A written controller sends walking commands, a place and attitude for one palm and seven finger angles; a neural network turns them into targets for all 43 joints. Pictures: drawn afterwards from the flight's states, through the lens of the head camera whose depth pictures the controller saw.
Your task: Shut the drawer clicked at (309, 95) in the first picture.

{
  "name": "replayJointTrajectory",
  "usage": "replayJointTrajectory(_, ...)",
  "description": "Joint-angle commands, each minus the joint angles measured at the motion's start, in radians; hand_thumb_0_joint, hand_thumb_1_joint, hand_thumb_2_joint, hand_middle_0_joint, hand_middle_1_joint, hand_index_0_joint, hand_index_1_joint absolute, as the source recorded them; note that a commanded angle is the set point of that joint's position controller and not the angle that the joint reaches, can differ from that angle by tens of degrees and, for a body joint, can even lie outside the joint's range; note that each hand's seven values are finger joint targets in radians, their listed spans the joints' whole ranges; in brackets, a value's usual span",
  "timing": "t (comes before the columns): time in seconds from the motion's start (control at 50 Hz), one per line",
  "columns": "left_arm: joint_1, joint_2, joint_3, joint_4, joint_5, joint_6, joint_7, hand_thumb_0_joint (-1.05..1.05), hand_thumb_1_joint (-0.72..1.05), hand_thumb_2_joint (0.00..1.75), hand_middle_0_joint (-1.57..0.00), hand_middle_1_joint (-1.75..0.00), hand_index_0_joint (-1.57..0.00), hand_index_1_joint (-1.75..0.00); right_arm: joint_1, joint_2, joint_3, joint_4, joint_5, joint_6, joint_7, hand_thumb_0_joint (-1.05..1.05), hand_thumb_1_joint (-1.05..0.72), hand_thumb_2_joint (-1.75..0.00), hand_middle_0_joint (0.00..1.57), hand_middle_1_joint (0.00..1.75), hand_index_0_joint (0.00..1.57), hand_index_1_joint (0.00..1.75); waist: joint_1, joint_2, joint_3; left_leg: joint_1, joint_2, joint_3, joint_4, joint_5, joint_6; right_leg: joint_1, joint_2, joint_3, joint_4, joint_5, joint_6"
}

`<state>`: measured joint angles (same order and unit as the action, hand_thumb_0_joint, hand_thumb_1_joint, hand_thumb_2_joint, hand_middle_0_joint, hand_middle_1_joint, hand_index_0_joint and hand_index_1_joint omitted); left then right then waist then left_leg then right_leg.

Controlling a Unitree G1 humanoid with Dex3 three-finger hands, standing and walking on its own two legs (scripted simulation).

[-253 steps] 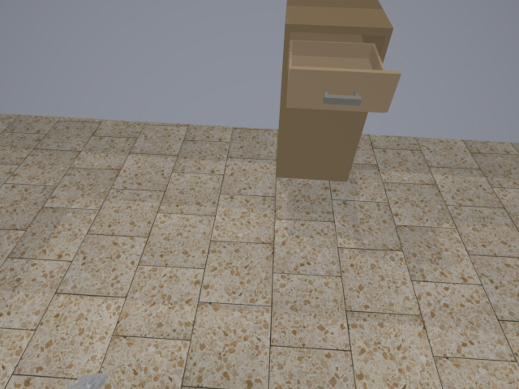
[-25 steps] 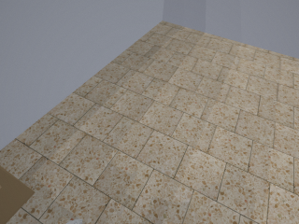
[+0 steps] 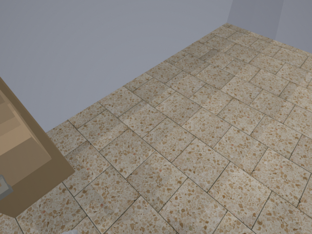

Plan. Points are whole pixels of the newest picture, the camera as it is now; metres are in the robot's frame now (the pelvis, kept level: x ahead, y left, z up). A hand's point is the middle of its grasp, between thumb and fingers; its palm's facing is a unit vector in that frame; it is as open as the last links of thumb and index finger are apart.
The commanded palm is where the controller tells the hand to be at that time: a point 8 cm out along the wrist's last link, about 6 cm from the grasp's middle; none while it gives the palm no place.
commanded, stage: turn to face it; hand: left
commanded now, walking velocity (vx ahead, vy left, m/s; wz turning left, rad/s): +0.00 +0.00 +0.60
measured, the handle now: out of the picture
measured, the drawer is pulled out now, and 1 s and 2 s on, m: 0.29 0.29 0.29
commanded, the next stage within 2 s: take the last steps up to it in 1.20 s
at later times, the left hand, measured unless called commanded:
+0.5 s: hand out of the picture -0.07 +0.18 -0.17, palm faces +0.40 -0.89 -0.23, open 7.4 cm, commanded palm none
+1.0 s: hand out of the picture -0.05 +0.26 -0.14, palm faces +0.57 -0.78 -0.26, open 7.4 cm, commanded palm none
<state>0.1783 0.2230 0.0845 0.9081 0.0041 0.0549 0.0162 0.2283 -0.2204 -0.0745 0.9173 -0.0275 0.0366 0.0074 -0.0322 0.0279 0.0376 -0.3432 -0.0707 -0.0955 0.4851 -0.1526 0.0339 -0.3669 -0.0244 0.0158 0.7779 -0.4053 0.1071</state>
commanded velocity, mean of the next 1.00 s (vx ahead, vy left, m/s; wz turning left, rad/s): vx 0.00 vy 0.00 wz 0.55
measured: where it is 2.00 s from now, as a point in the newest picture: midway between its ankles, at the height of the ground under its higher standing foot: outside the picture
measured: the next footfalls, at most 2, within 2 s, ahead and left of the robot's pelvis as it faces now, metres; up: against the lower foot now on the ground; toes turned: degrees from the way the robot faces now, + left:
right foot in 0.06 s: +0.04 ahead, -0.13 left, +0.00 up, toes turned +2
left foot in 0.54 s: -0.04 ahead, +0.11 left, +0.00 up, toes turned +28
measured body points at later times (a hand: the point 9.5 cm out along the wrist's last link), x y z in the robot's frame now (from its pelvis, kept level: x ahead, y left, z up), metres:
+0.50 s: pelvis -0.03 -0.01 +0.00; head +0.01 +0.00 +0.44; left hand -0.09 +0.23 -0.15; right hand +0.16 -0.23 -0.14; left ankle -0.08 +0.10 -0.71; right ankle +0.00 -0.14 -0.74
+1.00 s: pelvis -0.04 +0.01 +0.00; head -0.03 +0.02 +0.45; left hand -0.08 +0.30 -0.12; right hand +0.13 -0.18 -0.14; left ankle -0.07 +0.10 -0.74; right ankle +0.05 -0.11 -0.69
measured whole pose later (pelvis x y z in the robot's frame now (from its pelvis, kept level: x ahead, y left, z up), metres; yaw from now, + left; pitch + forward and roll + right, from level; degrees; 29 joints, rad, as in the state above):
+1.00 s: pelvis -0.04 +0.01 +0.00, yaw +35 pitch -1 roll -1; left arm 0.12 0.23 0.06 0.87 0.01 0.05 0.02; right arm 0.26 -0.21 -0.05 0.93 -0.03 0.04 0.01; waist -0.04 0.02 0.05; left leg -0.25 -0.08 -0.11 0.48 -0.21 0.06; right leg -0.41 -0.04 0.01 0.86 -0.41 0.12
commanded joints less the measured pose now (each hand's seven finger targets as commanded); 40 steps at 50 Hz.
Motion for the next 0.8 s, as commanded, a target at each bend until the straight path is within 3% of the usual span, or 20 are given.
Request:
replayJointTrajectory(0.0, 0.132, 0.093, 0.024, -0.061, -0.002, -0.036, 0.014, 0.00, 0.90, 0.90, -0.20, -0.30, -0.20, -0.30, -0.047, -0.195, -0.061, -0.087, 0.010, -0.005, -0.010, 0.00, -0.90, -0.90, 0.20, 0.30, 0.20, 0.30, 0.058, 0.110, -0.102, -0.039, 0.194, -0.303, -0.103, -0.020, 0.072, 0.233, 0.022, -0.028, -0.315, 0.135, -0.031)
replayJointTrajectory(0.02, 0.162, 0.149, 0.033, -0.062, 0.007, -0.045, 0.019, 0.00, 0.90, 0.90, -0.20, -0.30, -0.20, -0.30, -0.051, -0.156, -0.057, -0.097, 0.018, -0.002, -0.004, 0.00, -0.90, -0.90, 0.20, 0.30, 0.20, 0.30, 0.077, -0.008, -0.102, -0.172, 0.124, -0.232, 0.018, -0.143, 0.014, 0.356, -0.087, 0.069, -0.471, 0.106, -0.066)
replayJointTrajectory(0.04, 0.150, 0.251, 0.052, -0.082, 0.026, -0.052, 0.026, 0.00, 0.90, 0.90, -0.20, -0.30, -0.20, -0.30, -0.027, -0.074, -0.046, -0.119, 0.024, -0.002, -0.005, 0.00, -0.90, -0.90, 0.20, 0.30, 0.20, 0.30, 0.077, -0.343, -0.081, -0.354, -0.026, -0.003, 0.321, -0.354, -0.079, 0.397, -0.392, 0.407, -0.608, -0.046, -0.175)
replayJointTrajectory(0.06, 0.087, 0.252, 0.038, -0.108, 0.016, -0.043, 0.028, 0.00, 0.90, 0.90, -0.20, -0.30, -0.20, -0.30, -0.059, -0.134, -0.057, -0.124, 0.004, -0.002, -0.004, 0.00, -0.90, -0.90, 0.20, 0.30, 0.20, 0.30, 0.068, -0.296, -0.030, -0.316, 0.017, 0.005, 0.520, -0.413, -0.073, 0.188, -0.473, 0.395, -0.607, -0.031, -0.218)
replayJointTrajectory(0.08, 0.003, 0.193, 0.030, -0.128, 0.015, -0.051, 0.029, 0.00, 0.90, 0.90, -0.20, -0.30, -0.20, -0.30, -0.038, -0.147, -0.060, -0.105, -0.002, 0.007, 0.005, 0.00, -0.90, -0.90, 0.20, 0.30, 0.20, 0.30, 0.022, -0.235, -0.002, -0.276, 0.052, -0.026, 0.616, -0.324, -0.067, 0.095, -0.404, 0.293, -0.609, -0.042, -0.209)
replayJointTrajectory(0.12, -0.068, 0.144, 0.013, -0.141, 0.010, -0.056, 0.023, 0.00, 0.90, 0.90, -0.20, -0.30, -0.20, -0.30, 0.011, -0.126, -0.059, -0.061, -0.001, 0.020, 0.016, 0.00, -0.90, -0.90, 0.20, 0.30, 0.20, 0.30, -0.024, -0.187, 0.036, -0.247, 0.073, 0.024, 0.719, -0.224, -0.086, 0.062, -0.301, 0.145, -0.563, 0.105, -0.167)
replayJointTrajectory(0.14, -0.062, 0.120, 0.006, -0.134, 0.011, -0.065, 0.020, 0.00, 0.90, 0.90, -0.20, -0.30, -0.20, -0.30, 0.020, -0.115, -0.053, -0.048, -0.001, 0.019, 0.020, 0.00, -0.90, -0.90, 0.20, 0.30, 0.20, 0.30, -0.025, -0.173, 0.043, -0.258, 0.083, 0.051, 0.737, -0.181, -0.100, 0.108, -0.269, 0.058, -0.520, 0.231, -0.165)
replayJointTrajectory(0.16, -0.020, 0.115, 0.001, -0.123, 0.010, -0.070, 0.018, 0.00, 0.90, 0.90, -0.20, -0.30, -0.20, -0.30, 0.017, -0.105, -0.048, -0.047, 0.002, 0.017, 0.022, 0.00, -0.90, -0.90, 0.20, 0.30, 0.20, 0.30, -0.009, -0.170, 0.021, -0.272, 0.080, 0.065, 0.737, -0.168, -0.109, 0.168, -0.255, 0.016, -0.490, 0.329, -0.164)
replayJointTrajectory(0.22, 0.079, 0.126, 0.002, -0.089, 0.013, -0.071, 0.019, 0.00, 0.90, 0.90, -0.20, -0.30, -0.20, -0.30, -0.045, -0.100, -0.042, -0.061, 0.006, 0.020, 0.023, 0.00, -0.90, -0.90, 0.20, 0.30, 0.20, 0.30, 0.039, -0.206, 0.003, -0.291, 0.098, 0.089, 0.685, -0.181, -0.125, 0.270, -0.276, -0.024, -0.462, 0.433, -0.174)
replayJointTrajectory(0.36, 0.154, 0.176, 0.018, -0.062, 0.027, -0.062, 0.018, 0.00, 0.90, 0.90, -0.20, -0.30, -0.20, -0.30, -0.162, -0.084, -0.020, -0.089, 0.011, 0.015, 0.024, 0.00, -0.90, -0.90, 0.20, 0.30, 0.20, 0.30, 0.088, -0.226, -0.030, -0.199, 0.119, 0.152, 0.425, -0.280, -0.121, 0.331, -0.344, -0.063, -0.406, 0.567, -0.214)
replayJointTrajectory(0.44, 0.147, 0.203, 0.031, -0.050, 0.030, -0.052, 0.014, 0.00, 0.90, 0.90, -0.20, -0.30, -0.20, -0.30, -0.141, -0.078, -0.009, -0.093, 0.017, -0.001, 0.021, 0.00, -0.90, -0.90, 0.20, 0.30, 0.20, 0.30, 0.087, -0.262, -0.070, -0.056, 0.096, 0.209, 0.216, -0.275, -0.092, 0.317, -0.357, -0.117, -0.322, 0.645, -0.194)
replayJointTrajectory(0.48, 0.130, 0.203, 0.034, -0.047, 0.019, -0.046, 0.009, 0.00, 0.90, 0.90, -0.20, -0.30, -0.20, -0.30, -0.070, -0.107, -0.017, -0.080, 0.013, -0.010, 0.018, 0.00, -0.90, -0.90, 0.20, 0.30, 0.20, 0.30, 0.045, -0.224, -0.106, 0.098, 0.084, 0.218, 0.007, -0.100, -0.076, 0.261, -0.329, -0.184, -0.202, 0.595, -0.132)
replayJointTrajectory(0.5, 0.128, 0.179, 0.031, -0.055, 0.011, -0.043, 0.005, 0.00, 0.90, 0.90, -0.20, -0.30, -0.20, -0.30, 0.002, -0.169, -0.033, -0.063, 0.011, -0.021, 0.016, 0.00, -0.90, -0.90, 0.20, 0.30, 0.20, 0.30, 0.001, -0.084, -0.163, 0.294, 0.152, 0.130, -0.096, 0.078, -0.045, 0.130, -0.295, -0.213, -0.025, 0.474, -0.081)
replayJointTrajectory(0.52, 0.094, 0.110, 0.015, -0.104, 0.005, -0.043, -0.004, 0.00, 0.90, 0.90, -0.20, -0.30, -0.20, -0.30, 0.076, -0.290, -0.063, -0.060, 0.010, -0.029, 0.009, 0.00, -0.90, -0.90, 0.20, 0.30, 0.20, 0.30, -0.047, 0.269, -0.191, 0.477, 0.435, -0.237, -0.106, 0.487, 0.066, -0.198, -0.144, -0.219, 0.208, -0.143, 0.005)
replayJointTrajectory(0.54, 0.022, 0.106, 0.004, -0.128, 0.014, -0.030, 0.004, 0.00, 0.90, 0.90, -0.20, -0.30, -0.20, -0.30, 0.147, -0.324, -0.068, -0.030, 0.020, -0.021, 0.001, 0.00, -0.90, -0.90, 0.20, 0.30, 0.20, 0.30, -0.075, 0.245, -0.202, 0.445, 0.506, -0.280, -0.083, 0.736, 0.160, -0.254, -0.113, -0.100, 0.332, -0.272, 0.005)
replayJointTrajectory(0.56, 0.009, 0.114, 0.006, -0.123, 0.018, -0.022, 0.007, 0.00, 0.90, 0.90, -0.20, -0.30, -0.20, -0.30, 0.125, -0.289, -0.059, -0.024, 0.015, -0.021, -0.008, 0.00, -0.90, -0.90, 0.20, 0.30, 0.20, 0.30, -0.055, 0.166, -0.169, 0.402, 0.477, -0.206, -0.082, 0.687, 0.171, -0.262, -0.133, -0.056, 0.390, -0.210, -0.004)
replayJointTrajectory(0.58, -0.007, 0.107, 0.010, -0.107, 0.017, -0.021, 0.008, 0.00, 0.90, 0.90, -0.20, -0.30, -0.20, -0.30, 0.073, -0.257, -0.052, -0.035, 0.012, -0.026, -0.018, 0.00, -0.90, -0.90, 0.20, 0.30, 0.20, 0.30, -0.043, 0.200, -0.129, 0.354, 0.418, -0.181, -0.084, 0.648, 0.157, -0.270, -0.130, -0.040, 0.419, -0.146, 0.001)
replayJointTrajectory(0.64, 0.034, 0.122, 0.016, -0.067, 0.013, -0.023, -0.004, 0.00, 0.90, 0.90, -0.20, -0.30, -0.20, -0.30, -0.040, -0.201, -0.026, -0.074, 0.012, -0.033, -0.022, 0.00, -0.90, -0.90, 0.20, 0.30, 0.20, 0.30, 0.017, 0.126, -0.073, 0.255, 0.311, -0.093, -0.105, 0.539, 0.112, -0.217, -0.107, -0.024, 0.430, -0.002, 0.011)
replayJointTrajectory(0.72, 0.036, 0.126, 0.014, -0.060, 0.014, -0.019, -0.001, 0.00, 0.90, 0.90, -0.20, -0.30, -0.20, -0.30, -0.022, -0.194, -0.024, -0.072, 0.016, -0.036, -0.021, 0.00, -0.90, -0.90, 0.20, 0.30, 0.20, 0.30, 0.022, 0.105, -0.066, 0.238, 0.276, -0.114, -0.138, 0.453, 0.108, -0.190, -0.085, -0.016, 0.373, 0.059, 0.024)
replayJointTrajectory(0.78, -0.005, 0.119, 0.011, -0.078, 0.011, -0.016, 0.004, 0.00, 0.90, 0.90, -0.20, -0.30, -0.20, -0.30, 0.010, -0.194, -0.029, -0.066, 0.010, -0.031, -0.020, 0.00, -0.90, -0.90, 0.20, 0.30, 0.20, 0.30, 0.008, 0.084, -0.052, 0.230, 0.283, -0.188, -0.155, 0.342, 0.132, -0.186, -0.072, -0.003, 0.304, 0.050, 0.028)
